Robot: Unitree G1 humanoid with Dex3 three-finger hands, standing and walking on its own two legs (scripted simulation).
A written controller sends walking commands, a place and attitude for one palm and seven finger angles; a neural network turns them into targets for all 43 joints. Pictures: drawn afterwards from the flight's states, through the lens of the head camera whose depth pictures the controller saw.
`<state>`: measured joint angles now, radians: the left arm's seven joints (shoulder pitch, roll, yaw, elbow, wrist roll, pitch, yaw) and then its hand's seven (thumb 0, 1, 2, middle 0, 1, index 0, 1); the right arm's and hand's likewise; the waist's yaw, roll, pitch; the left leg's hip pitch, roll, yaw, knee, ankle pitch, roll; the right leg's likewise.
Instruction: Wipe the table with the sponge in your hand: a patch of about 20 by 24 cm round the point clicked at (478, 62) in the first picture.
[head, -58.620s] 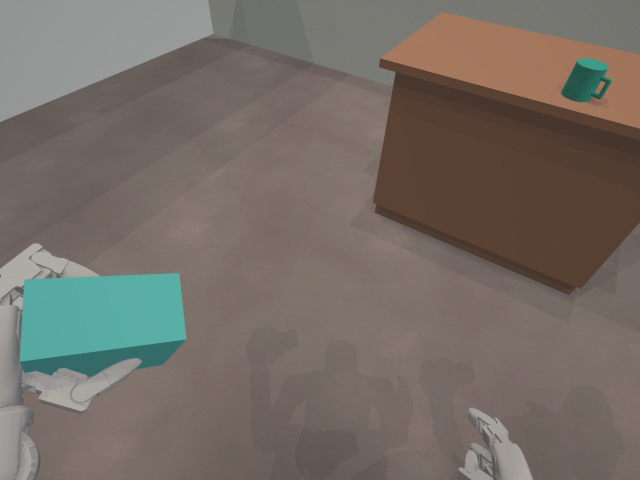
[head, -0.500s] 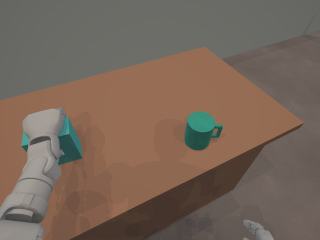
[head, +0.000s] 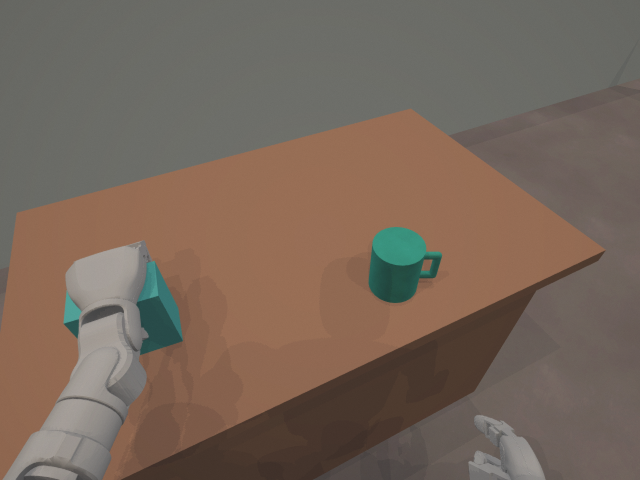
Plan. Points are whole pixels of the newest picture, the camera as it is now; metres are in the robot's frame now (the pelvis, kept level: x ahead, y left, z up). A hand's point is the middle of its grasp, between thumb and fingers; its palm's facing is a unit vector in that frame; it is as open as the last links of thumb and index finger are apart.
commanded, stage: wipe back along the first lane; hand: left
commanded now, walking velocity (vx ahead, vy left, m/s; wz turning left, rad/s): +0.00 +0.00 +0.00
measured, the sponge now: (133, 322) +0.31 +0.31 +0.01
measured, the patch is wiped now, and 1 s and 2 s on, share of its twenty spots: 1.00 1.00 1.00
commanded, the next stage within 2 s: lift the sponge slowly off the table in 0.82 s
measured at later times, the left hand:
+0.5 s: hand (132, 329) +0.27 +0.28 +0.06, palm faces +0.04 -0.06 -1.00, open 10.2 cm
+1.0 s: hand (134, 356) +0.24 +0.26 +0.06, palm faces +0.07 -0.10 -0.99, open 10.1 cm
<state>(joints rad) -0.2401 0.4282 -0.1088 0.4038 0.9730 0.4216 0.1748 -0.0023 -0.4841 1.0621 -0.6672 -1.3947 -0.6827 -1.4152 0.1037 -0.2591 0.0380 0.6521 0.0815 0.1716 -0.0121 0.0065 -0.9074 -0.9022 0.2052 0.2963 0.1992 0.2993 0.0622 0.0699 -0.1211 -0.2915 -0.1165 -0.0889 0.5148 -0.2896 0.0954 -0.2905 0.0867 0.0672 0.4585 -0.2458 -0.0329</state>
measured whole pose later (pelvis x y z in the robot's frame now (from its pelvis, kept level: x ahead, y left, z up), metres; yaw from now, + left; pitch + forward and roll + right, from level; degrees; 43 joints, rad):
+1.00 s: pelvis +0.00 -0.02 +0.00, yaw -2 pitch +0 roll -1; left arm 0.18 0.39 -0.13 -0.06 0.94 0.52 0.18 0.01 -0.47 1.05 -0.65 -1.40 -0.68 -1.40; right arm 0.02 -0.25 0.05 0.64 0.08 0.14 0.00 0.01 -0.91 -0.90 0.20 0.30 0.20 0.30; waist 0.09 0.08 -0.09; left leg -0.19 -0.09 -0.06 0.48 -0.30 0.08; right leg -0.21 0.11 0.10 0.46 -0.25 -0.05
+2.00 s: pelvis -0.01 -0.03 +0.01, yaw -2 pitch -4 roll +0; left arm 0.16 0.45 -0.11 -0.20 0.87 0.57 0.04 0.00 -0.51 1.05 -0.71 -1.33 -0.75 -1.32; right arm -0.02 -0.27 0.06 0.64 0.06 0.14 -0.03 0.01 -0.91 -0.90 0.21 0.30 0.20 0.30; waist 0.11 0.09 -0.04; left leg -0.09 -0.08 -0.07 0.41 -0.26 0.05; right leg -0.11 0.12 0.09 0.40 -0.21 -0.08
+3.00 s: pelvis -0.02 -0.04 +0.01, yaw -2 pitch -4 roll +0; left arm 0.03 0.55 -0.04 -0.30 0.80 0.59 -0.06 -0.01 -0.51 1.05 -0.71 -1.33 -0.75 -1.32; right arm -0.02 -0.27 0.09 0.62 0.07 0.14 -0.04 0.01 -0.91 -0.90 0.21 0.30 0.20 0.30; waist 0.12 0.10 -0.03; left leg -0.10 -0.08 -0.07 0.42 -0.24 0.05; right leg -0.13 0.12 0.09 0.40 -0.19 -0.08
